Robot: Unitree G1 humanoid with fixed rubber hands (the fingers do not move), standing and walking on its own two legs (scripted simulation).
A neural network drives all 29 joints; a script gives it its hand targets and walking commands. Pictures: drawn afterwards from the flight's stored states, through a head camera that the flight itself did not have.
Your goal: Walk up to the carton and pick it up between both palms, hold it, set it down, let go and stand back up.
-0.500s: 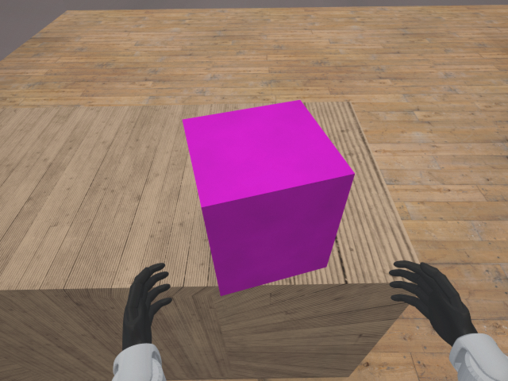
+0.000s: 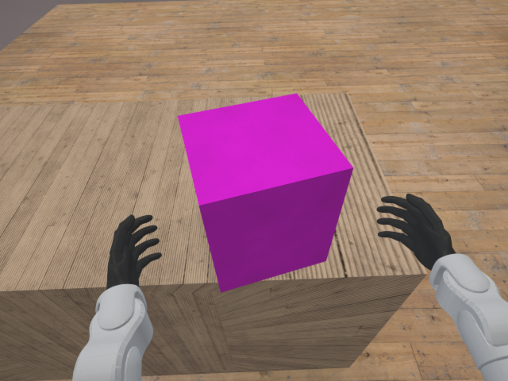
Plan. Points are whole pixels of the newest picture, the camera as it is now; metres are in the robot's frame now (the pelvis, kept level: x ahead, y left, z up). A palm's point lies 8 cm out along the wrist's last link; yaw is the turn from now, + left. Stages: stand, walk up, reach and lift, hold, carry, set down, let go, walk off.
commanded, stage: reach and lift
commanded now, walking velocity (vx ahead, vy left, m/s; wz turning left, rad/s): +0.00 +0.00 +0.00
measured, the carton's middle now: (258, 194) +0.42 +0.04 +0.06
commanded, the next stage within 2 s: none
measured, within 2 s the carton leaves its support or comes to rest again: neither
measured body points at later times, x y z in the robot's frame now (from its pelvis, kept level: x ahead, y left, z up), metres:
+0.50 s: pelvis -0.01 -0.01 +0.00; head +0.00 +0.00 +0.45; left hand +0.30 +0.23 +0.14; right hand +0.39 -0.19 +0.15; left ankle +0.00 +0.15 -0.75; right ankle +0.02 -0.10 -0.75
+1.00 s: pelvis +0.00 +0.00 +0.00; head +0.01 -0.01 +0.45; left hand +0.35 +0.24 +0.19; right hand +0.45 -0.17 +0.19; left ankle +0.00 +0.15 -0.75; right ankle +0.02 -0.10 -0.75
